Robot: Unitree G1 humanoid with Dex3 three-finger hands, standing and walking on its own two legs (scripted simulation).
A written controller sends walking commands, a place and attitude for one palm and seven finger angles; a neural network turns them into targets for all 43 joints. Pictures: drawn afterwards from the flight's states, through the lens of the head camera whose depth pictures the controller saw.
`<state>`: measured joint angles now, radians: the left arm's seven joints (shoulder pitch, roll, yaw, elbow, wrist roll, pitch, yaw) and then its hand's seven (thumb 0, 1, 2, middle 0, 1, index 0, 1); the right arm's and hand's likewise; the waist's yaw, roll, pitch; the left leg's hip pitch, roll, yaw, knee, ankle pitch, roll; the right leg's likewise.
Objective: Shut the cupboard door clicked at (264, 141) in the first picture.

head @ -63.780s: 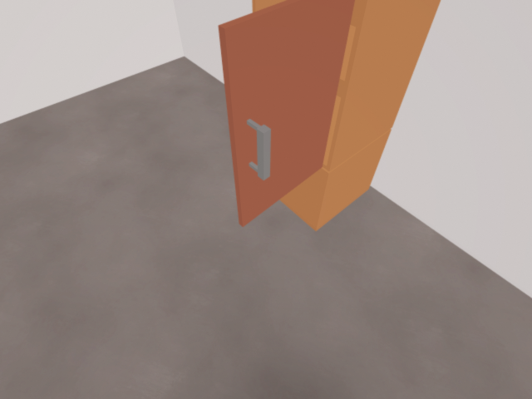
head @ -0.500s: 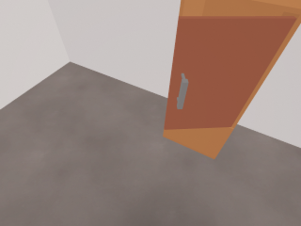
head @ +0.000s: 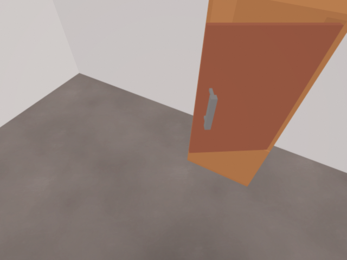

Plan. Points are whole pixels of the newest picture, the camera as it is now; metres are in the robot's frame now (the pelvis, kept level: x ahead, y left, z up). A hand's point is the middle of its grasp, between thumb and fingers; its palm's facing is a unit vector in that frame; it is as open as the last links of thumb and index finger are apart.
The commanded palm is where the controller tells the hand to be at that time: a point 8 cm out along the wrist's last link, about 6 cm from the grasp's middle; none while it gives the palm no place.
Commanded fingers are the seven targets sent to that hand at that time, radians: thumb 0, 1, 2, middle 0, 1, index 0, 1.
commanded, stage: shuffle to correct the standing spot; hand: left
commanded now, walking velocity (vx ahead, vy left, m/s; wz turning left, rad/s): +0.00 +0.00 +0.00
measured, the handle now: (209, 109) +0.61 -0.08 -0.04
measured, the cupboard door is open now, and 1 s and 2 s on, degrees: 31 31 31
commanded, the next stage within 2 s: come to a stop and stand still in 1.78 s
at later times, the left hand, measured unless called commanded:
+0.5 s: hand out of the picture +0.01 +0.12 -0.18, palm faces +0.18 -0.96 -0.21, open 7.4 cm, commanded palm none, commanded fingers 0.00 0.90 0.90 -0.20 -0.30 -0.20 -0.30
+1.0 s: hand (148, 257) +0.17 +0.08 -0.18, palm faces +0.19 -0.96 -0.18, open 7.4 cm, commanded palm none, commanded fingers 0.00 0.90 0.90 -0.20 -0.30 -0.20 -0.30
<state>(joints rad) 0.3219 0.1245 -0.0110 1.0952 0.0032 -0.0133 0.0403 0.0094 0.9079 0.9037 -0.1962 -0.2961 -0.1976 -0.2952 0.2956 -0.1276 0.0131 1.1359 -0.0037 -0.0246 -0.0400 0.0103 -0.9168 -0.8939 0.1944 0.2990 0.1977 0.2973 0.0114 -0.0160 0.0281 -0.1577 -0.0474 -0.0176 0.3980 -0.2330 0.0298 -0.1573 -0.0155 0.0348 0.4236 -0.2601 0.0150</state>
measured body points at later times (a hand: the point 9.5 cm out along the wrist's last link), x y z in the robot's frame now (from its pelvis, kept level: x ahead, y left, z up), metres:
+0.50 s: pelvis +0.07 -0.05 -0.01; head +0.10 -0.05 +0.44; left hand +0.01 +0.17 -0.17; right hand +0.06 -0.27 -0.17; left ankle -0.01 +0.06 -0.70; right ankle -0.02 -0.13 -0.74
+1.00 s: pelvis +0.16 -0.11 +0.00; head +0.19 -0.09 +0.45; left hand +0.16 +0.13 -0.16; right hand +0.25 -0.34 -0.15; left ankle +0.13 +0.03 -0.74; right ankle +0.21 -0.28 -0.70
